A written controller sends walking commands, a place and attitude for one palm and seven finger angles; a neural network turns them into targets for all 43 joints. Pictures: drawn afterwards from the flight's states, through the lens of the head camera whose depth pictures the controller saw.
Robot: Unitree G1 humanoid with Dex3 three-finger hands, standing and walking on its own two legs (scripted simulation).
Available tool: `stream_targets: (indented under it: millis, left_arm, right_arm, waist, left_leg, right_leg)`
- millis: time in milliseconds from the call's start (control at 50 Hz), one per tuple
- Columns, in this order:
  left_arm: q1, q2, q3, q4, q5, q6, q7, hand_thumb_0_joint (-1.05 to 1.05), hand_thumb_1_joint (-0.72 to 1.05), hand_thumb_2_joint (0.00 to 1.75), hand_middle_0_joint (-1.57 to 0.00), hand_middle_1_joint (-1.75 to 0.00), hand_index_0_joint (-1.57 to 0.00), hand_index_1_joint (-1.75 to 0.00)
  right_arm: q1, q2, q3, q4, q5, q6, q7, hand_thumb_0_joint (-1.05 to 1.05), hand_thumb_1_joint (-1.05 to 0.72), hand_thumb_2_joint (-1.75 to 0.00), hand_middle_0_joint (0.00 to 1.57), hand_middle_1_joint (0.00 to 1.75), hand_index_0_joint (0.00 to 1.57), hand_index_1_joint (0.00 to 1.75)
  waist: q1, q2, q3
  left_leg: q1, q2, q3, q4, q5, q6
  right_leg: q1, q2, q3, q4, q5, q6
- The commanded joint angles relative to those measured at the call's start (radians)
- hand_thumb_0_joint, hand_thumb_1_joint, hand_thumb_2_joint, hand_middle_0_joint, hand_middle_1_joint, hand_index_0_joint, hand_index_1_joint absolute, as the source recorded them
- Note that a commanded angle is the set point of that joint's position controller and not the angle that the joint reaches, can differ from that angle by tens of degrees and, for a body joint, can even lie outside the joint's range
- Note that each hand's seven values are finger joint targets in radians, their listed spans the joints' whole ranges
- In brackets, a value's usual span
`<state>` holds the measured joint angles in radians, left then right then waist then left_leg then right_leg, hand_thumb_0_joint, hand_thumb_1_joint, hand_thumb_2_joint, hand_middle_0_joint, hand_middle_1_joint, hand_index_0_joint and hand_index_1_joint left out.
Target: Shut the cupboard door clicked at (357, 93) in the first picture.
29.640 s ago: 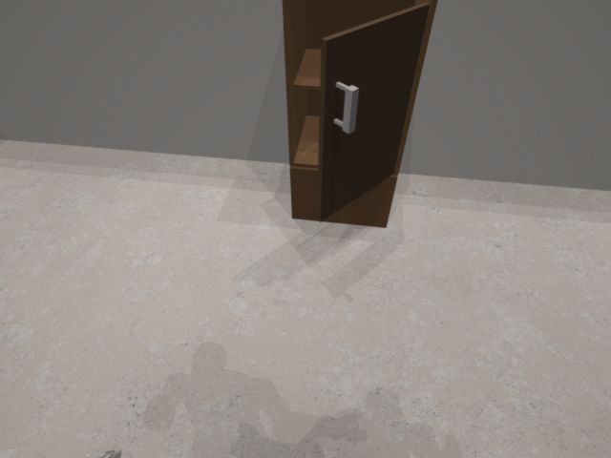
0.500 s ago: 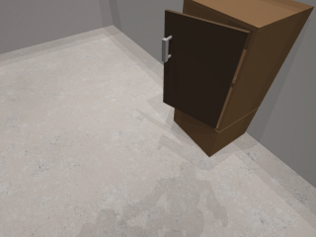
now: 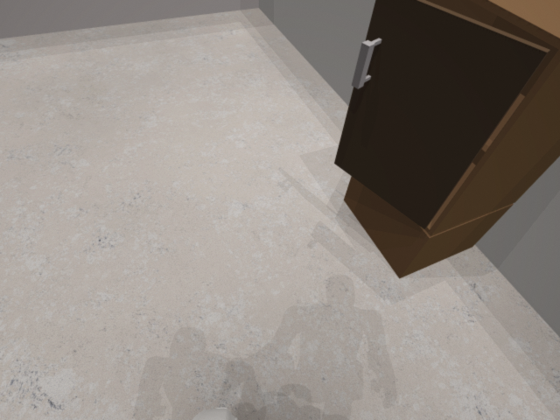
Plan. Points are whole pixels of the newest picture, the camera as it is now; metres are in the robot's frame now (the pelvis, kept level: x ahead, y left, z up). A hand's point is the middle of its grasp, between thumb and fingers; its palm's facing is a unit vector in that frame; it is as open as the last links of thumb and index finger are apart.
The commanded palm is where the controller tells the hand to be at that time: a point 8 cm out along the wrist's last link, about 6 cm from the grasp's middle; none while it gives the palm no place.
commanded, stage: walk to a spot facing it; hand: left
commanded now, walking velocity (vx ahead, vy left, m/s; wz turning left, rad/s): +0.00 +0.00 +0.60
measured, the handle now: (367, 63) +0.96 -0.21 +0.01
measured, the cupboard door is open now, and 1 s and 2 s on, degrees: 19 19 19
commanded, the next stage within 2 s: turn to face it in 1.20 s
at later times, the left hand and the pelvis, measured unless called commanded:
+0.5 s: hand out of the picture -0.01 +0.19 -0.12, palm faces +0.34 -0.89 -0.29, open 7.4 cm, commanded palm none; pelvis +0.01 -0.02 +0.03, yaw +20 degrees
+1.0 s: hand out of the picture +0.01 +0.28 -0.15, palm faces +0.62 -0.75 -0.21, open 7.4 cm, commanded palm none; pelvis +0.11 +0.10 +0.02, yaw +36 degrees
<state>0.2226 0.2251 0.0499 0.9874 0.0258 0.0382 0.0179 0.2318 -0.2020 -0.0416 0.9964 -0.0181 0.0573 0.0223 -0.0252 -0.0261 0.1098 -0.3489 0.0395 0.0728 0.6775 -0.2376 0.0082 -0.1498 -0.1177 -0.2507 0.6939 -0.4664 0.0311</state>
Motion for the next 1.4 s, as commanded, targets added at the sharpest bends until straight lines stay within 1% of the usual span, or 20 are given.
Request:
stream_targets:
  millis: [0, 100, 200, 300, 320, 340, 360, 420, 640, 720, 740, 760, 780, 900, 1160, 1180, 1220, 1260, 1320, 1380]
  left_arm:
    - [-0.042, 0.115, 0.04, -0.155, -0.004, 0.002, 0.018, 0.0, 0.9, 0.9, -0.2, -0.3, -0.2, -0.3]
    - [-0.03, 0.084, 0.045, -0.135, -0.003, -0.01, -0.001, 0.0, 0.9, 0.9, -0.2, -0.3, -0.2, -0.3]
    - [-0.018, 0.065, 0.04, -0.155, -0.005, -0.01, -0.005, 0.0, 0.9, 0.9, -0.2, -0.3, -0.2, -0.3]
    - [0.206, 0.099, 0.058, -0.102, -0.001, -0.016, -0.014, 0.0, 0.9, 0.9, -0.2, -0.3, -0.2, -0.3]
    - [0.273, 0.156, 0.072, -0.094, 0.015, -0.027, -0.006, 0.0, 0.9, 0.9, -0.2, -0.3, -0.2, -0.3]
    - [0.229, 0.258, 0.082, -0.123, 0.025, -0.033, 0.007, 0.0, 0.9, 0.9, -0.2, -0.3, -0.2, -0.3]
    - [0.087, 0.249, 0.079, -0.154, -0.003, -0.031, 0.008, 0.0, 0.9, 0.9, -0.2, -0.3, -0.2, -0.3]
    - [-0.032, 0.137, 0.049, -0.163, -0.001, -0.084, -0.002, 0.0, 0.9, 0.9, -0.2, -0.3, -0.2, -0.3]
    - [0.236, 0.154, 0.049, -0.034, 0.008, -0.106, -0.007, 0.0, 0.9, 0.9, -0.2, -0.3, -0.2, -0.3]
    - [0.204, 0.204, 0.053, -0.041, -0.004, -0.102, -0.016, 0.0, 0.9, 0.9, -0.2, -0.3, -0.2, -0.3]
    - [0.203, 0.163, 0.048, -0.063, -0.006, -0.101, -0.027, 0.0, 0.9, 0.9, -0.2, -0.3, -0.2, -0.3]
    - [0.136, 0.114, 0.036, -0.134, -0.012, -0.099, -0.039, 0.0, 0.9, 0.9, -0.2, -0.3, -0.2, -0.3]
    - [0.029, 0.127, 0.035, -0.175, -0.007, -0.095, -0.028, 0.0, 0.9, 0.9, -0.2, -0.3, -0.2, -0.3]
    - [0.129, 0.035, 0.034, -0.071, 0.01, -0.053, -0.041, 0.0, 0.9, 0.9, -0.2, -0.3, -0.2, -0.3]
    - [0.039, 0.049, 0.043, -0.096, 0.005, -0.078, -0.046, 0.0, 0.9, 0.9, -0.2, -0.3, -0.2, -0.3]
    - [0.155, 0.091, 0.054, -0.059, 0.009, -0.09, -0.04, 0.0, 0.9, 0.9, -0.2, -0.3, -0.2, -0.3]
    - [0.348, 0.227, 0.08, -0.013, 0.006, -0.095, -0.022, 0.0, 0.9, 0.9, -0.2, -0.3, -0.2, -0.3]
    - [0.169, 0.14, 0.066, -0.057, 0.003, -0.09, -0.007, 0.0, 0.9, 0.9, -0.2, -0.3, -0.2, -0.3]
    - [0.057, 0.021, 0.027, -0.065, 0.001, -0.103, 0.003, 0.0, 0.9, 0.9, -0.2, -0.3, -0.2, -0.3]
    - [0.071, 0.007, 0.024, -0.033, 0.003, -0.101, 0.003, 0.0, 0.9, 0.9, -0.2, -0.3, -0.2, -0.3]
  right_arm:
    - [0.169, -0.293, -0.074, -0.044, -0.016, -0.031, -0.032, 0.0, -0.9, -0.9, 0.2, 0.3, 0.2, 0.3]
    - [0.041, -0.205, -0.051, -0.091, -0.017, -0.047, -0.047, 0.0, -0.9, -0.9, 0.2, 0.3, 0.2, 0.3]
    - [0.047, -0.213, -0.062, -0.097, -0.022, -0.032, -0.039, 0.0, -0.9, -0.9, 0.2, 0.3, 0.2, 0.3]
    - [-0.065, -0.204, -0.075, -0.137, -0.019, -0.017, -0.033, 0.0, -0.9, -0.9, 0.2, 0.3, 0.2, 0.3]
    - [-0.086, -0.14, -0.067, -0.154, -0.007, -0.016, -0.028, 0.0, -0.9, -0.9, 0.2, 0.3, 0.2, 0.3]
    - [-0.089, -0.065, -0.052, -0.185, 0.002, -0.031, -0.019, 0.0, -0.9, -0.9, 0.2, 0.3, 0.2, 0.3]
    - [-0.082, -0.122, -0.062, -0.192, -0.023, -0.031, -0.015, 0.0, -0.9, -0.9, 0.2, 0.3, 0.2, 0.3]
    - [-0.043, -0.111, -0.067, -0.156, -0.022, -0.022, 0.021, 0.0, -0.9, -0.9, 0.2, 0.3, 0.2, 0.3]
    - [-0.263, -0.059, -0.017, -0.212, -0.012, -0.048, 0.047, 0.0, -0.9, -0.9, 0.2, 0.3, 0.2, 0.3]
    - [-0.003, -0.126, -0.03, -0.146, -0.022, -0.07, 0.027, 0.0, -0.9, -0.9, 0.2, 0.3, 0.2, 0.3]
    - [0.147, -0.234, -0.058, -0.114, -0.027, -0.074, 0.012, 0.0, -0.9, -0.9, 0.2, 0.3, 0.2, 0.3]
    - [0.268, -0.362, -0.089, -0.09, -0.024, -0.079, -0.003, 0.0, -0.9, -0.9, 0.2, 0.3, 0.2, 0.3]
    - [0.301, -0.375, -0.088, -0.063, -0.009, -0.078, -0.011, 0.0, -0.9, -0.9, 0.2, 0.3, 0.2, 0.3]
    - [0.017, -0.155, -0.023, -0.094, -0.009, -0.111, -0.038, 0.0, -0.9, -0.9, 0.2, 0.3, 0.2, 0.3]
    - [0.121, -0.108, -0.03, 0.023, -0.01, -0.115, -0.042, 0.0, -0.9, -0.9, 0.2, 0.3, 0.2, 0.3]
    - [0.125, -0.091, -0.025, 0.026, -0.002, -0.116, -0.04, 0.0, -0.9, -0.9, 0.2, 0.3, 0.2, 0.3]
    - [0.15, -0.044, -0.018, -0.021, 0.006, -0.118, -0.03, 0.0, -0.9, -0.9, 0.2, 0.3, 0.2, 0.3]
    - [0.099, -0.058, -0.033, -0.016, -0.005, -0.104, -0.026, 0.0, -0.9, -0.9, 0.2, 0.3, 0.2, 0.3]
    - [0.145, 0.018, -0.015, 0.024, -0.01, -0.08, -0.02, 0.0, -0.9, -0.9, 0.2, 0.3, 0.2, 0.3]
    - [0.174, 0.073, 0.001, 0.036, -0.009, -0.073, -0.022, 0.0, -0.9, -0.9, 0.2, 0.3, 0.2, 0.3]
  waist:
    - [-0.067, 0.243, -0.166]
    - [-0.004, 0.116, -0.147]
    - [-0.013, 0.174, -0.177]
    - [0.091, 0.178, -0.121]
    - [0.127, -0.017, -0.099]
    - [0.125, -0.305, -0.054]
    - [0.042, -0.135, -0.025]
    - [-0.024, -0.138, 0.027]
    - [0.086, -0.16, 0.008]
    - [-0.051, -0.098, -0.167]
    - [-0.122, 0.074, -0.287]
    - [-0.167, 0.286, -0.346]
    - [-0.181, 0.153, -0.328]
    - [0.013, 0.144, -0.065]
    - [0.057, 0.075, -0.026]
    - [0.108, -0.001, -0.074]
    - [0.148, -0.267, -0.197]
    - [0.085, -0.168, -0.089]
    - [0.002, -0.069, -0.057]
    - [-0.007, -0.106, -0.067]
  left_leg:
    - [0.154, 0.347, -0.588, -0.408, 0.131, 0.2]
    - [0.112, 0.21, -0.43, -0.397, 0.053, 0.149]
    - [0.095, 0.159, -0.46, -0.431, -0.191, 0.137]
    - [-0.221, 0.028, -0.42, -0.407, -0.458, 0.067]
    - [-0.404, -0.08, -0.31, -0.142, -0.445, 0.013]
    - [-0.584, -0.179, -0.107, 0.254, -0.357, -0.039]
    - [-0.497, -0.087, -0.168, 0.434, -0.251, -0.029]
    - [-0.398, 0.003, -0.121, 0.557, -0.031, -0.046]
    - [-0.292, 0.025, 0.048, 0.06, -0.049, -0.004]
    - [0.228, -0.086, 0.139, -0.147, -0.035, 0.058]
    - [0.546, 0.076, -0.089, -0.186, -0.041, 0.122]
    - [0.718, 0.382, -0.551, -0.284, 0.076, 0.252]
    - [0.639, 0.441, -0.58, -0.341, 0.073, 0.281]
    - [0.108, 0.219, -0.245, -0.479, -0.124, 0.171]
    - [0.11, 0.154, -0.18, -0.327, 0.042, 0.155]
    - [0.028, 0.085, -0.131, -0.139, 0.075, 0.12]
    - [-0.283, -0.096, -0.042, 0.445, -0.395, 0.05]
    - [-0.34, 0.009, -0.13, 0.62, -0.212, 0.04]
    - [-0.177, 0.057, -0.091, 0.448, -0.084, 0.003]
    - [-0.042, 0.037, 0.003, 0.143, -0.079, -0.024]
  right_leg:
    - [-0.331, 0.044, 0.23, 0.485, -0.2, 0.0]
    - [-0.358, 0.042, 0.265, 0.38, 0.04, 0.016]
    - [-0.265, 0.094, 0.231, 0.172, 0.022, 0.013]
    - [0.156, 0.154, 0.153, -0.232, 0.061, -0.018]
    - [0.276, -0.009, 0.349, -0.444, -0.14, -0.073]
    - [0.255, -0.364, 0.781, -0.632, -0.399, -0.177]
    - [0.072, -0.388, 0.697, -0.612, -0.242, -0.183]
    - [-0.07, -0.226, 0.371, -0.58, -0.071, -0.123]
    - [0.23, -0.257, 0.063, -0.419, 0.617, -0.108]
    - [0.081, -0.218, -0.06, -0.019, 0.831, -0.061]
    - [-0.179, -0.159, -0.056, 0.259, 0.524, -0.012]
    - [-0.517, -0.012, 0.019, 0.563, -0.111, 0.027]
    - [-0.576, -0.024, 0.174, 0.645, -0.12, 0.0]
    - [-0.417, -0.054, 0.21, 0.404, 0.174, 0.002]
    - [-0.074, 0.06, 0.16, -0.161, 0.316, -0.025]
    - [0.116, 0.03, 0.222, -0.232, 0.273, -0.048]
    - [0.331, -0.374, 0.744, -0.474, 0.122, -0.212]
    - [0.123, -0.344, 0.646, -0.512, -0.029, -0.217]
    - [-0.092, -0.216, 0.303, -0.495, 0.349, -0.181]
    - [-0.117, -0.138, 0.222, -0.44, 0.613, -0.19]
